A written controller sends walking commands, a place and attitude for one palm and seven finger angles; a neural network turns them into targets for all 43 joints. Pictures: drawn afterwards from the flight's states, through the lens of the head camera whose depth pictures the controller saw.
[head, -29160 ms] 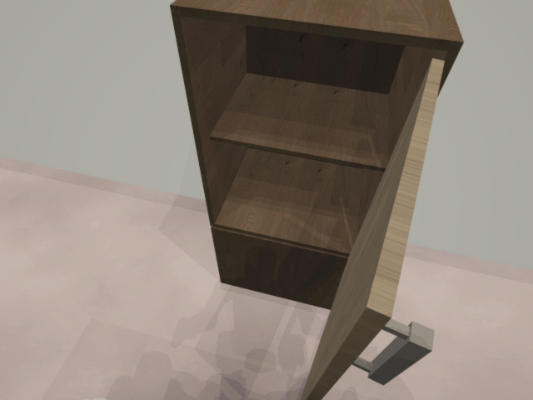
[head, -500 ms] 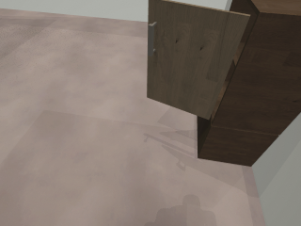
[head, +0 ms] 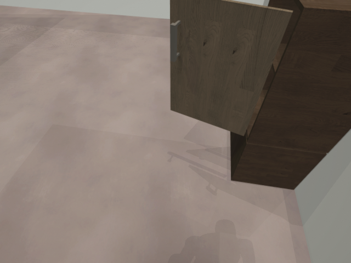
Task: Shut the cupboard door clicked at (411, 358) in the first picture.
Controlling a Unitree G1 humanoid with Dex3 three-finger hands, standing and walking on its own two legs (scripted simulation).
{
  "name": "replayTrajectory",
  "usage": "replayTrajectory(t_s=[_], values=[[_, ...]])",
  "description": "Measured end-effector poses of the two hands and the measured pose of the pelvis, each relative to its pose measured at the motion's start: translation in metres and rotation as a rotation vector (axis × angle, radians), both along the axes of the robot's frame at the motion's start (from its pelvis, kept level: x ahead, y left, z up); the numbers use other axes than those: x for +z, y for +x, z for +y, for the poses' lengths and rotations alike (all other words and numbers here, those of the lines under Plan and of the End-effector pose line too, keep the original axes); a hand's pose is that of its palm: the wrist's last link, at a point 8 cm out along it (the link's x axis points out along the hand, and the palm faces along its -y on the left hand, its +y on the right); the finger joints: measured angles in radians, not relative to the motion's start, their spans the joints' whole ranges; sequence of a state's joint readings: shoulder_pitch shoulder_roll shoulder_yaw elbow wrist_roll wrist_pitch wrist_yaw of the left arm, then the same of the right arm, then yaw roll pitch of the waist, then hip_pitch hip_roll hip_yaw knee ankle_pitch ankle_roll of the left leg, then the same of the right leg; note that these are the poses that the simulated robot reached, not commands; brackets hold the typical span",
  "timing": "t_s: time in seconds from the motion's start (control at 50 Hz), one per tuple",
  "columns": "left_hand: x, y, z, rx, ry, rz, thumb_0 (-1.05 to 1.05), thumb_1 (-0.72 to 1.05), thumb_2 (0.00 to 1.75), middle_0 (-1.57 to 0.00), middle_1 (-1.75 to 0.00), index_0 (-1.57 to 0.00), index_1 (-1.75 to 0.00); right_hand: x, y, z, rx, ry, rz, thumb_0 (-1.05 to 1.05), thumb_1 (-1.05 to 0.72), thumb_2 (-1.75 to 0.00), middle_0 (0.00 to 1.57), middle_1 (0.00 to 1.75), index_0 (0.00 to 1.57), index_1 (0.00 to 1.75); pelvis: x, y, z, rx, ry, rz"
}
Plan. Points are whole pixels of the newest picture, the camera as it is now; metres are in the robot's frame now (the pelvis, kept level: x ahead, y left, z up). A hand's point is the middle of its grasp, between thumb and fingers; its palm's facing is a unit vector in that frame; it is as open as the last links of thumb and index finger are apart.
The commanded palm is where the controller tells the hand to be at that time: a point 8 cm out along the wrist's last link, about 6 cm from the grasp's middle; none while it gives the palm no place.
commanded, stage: look to check the result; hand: left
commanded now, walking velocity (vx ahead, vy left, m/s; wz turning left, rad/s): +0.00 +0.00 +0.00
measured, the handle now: (175, 41) +0.92 +0.04 +0.07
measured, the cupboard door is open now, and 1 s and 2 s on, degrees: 72 72 72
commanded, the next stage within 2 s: walk to a spot facing it in 0.16 s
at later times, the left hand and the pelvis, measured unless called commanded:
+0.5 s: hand out of the picture +0.03 +0.19 -0.18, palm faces +0.09 -0.97 -0.23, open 7.4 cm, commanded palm none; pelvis +0.00 +0.00 -0.01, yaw +5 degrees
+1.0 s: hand out of the picture +0.03 +0.25 -0.16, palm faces +0.38 -0.88 -0.27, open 7.4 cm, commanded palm none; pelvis +0.00 +0.01 -0.01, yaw +25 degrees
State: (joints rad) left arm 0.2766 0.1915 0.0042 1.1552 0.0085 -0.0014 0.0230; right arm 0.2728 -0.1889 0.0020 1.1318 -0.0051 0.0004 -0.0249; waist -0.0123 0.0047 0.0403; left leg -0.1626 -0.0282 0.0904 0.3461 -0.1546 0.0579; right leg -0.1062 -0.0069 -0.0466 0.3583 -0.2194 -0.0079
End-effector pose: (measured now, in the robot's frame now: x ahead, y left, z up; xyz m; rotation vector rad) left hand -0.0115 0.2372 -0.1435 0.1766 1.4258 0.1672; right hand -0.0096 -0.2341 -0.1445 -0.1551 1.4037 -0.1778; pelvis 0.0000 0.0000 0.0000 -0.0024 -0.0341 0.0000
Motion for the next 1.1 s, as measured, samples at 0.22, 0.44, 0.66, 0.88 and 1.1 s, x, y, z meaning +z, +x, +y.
replayTrajectory(t_s=[0.22,0.44,0.66,0.88,1.1], values=[[0.001,0.027,0.001,-0.018,0.002,-0.056,0.01,0.91,0.9,-0.2,-0.3,-0.2,-0.3,0.004,0.026,-0.012,0.025,-0.021,-0.046,0.01,-0.9,-0.89,0.2,0.3,0.2,0.3,0.001,0.005,-0.003,0.004,0.0,-0.001],[-0.001,0.036,0.002,0.023,0.016,-0.082,0.01,0.91,0.9,-0.2,-0.3,-0.2,-0.3,0.001,0.035,-0.013,0.053,-0.017,-0.03,0.01,-0.9,-0.89,0.2,0.3,0.2,0.3,-0.003,0.007,-0.005,0.049,-0.002,0.01],[-0.032,0.013,0.026,0.188,0.001,-0.124,0.01,0.91,0.9,-0.2,-0.3,-0.21,-0.3,-0.012,0.062,0.011,0.178,-0.031,-0.012,0.01,-0.9,-0.89,0.2,0.3,0.2,0.3,-0.028,0.002,0.016,0.215,-0.022,0.005],[0.002,0.012,0.056,0.27,0.065,-0.194,0.01,0.91,0.9,-0.2,-0.3,-0.2,-0.3,0.006,0.107,0.024,0.338,-0.045,-0.056,0.01,-0.9,-0.89,0.2,0.3,0.21,0.3,-0.008,-0.006,0.021,0.337,-0.041,0.064],[0.016,-0.016,0.032,0.403,0.147,-0.237,0.01,0.91,0.9,-0.2,-0.3,-0.2,-0.3,-0.001,0.182,0.006,0.492,-0.035,-0.087,0.01,-0.9,-0.89,0.2,0.3,0.21,0.3,-0.012,0.012,-0.008,0.502,-0.019,0.085]])
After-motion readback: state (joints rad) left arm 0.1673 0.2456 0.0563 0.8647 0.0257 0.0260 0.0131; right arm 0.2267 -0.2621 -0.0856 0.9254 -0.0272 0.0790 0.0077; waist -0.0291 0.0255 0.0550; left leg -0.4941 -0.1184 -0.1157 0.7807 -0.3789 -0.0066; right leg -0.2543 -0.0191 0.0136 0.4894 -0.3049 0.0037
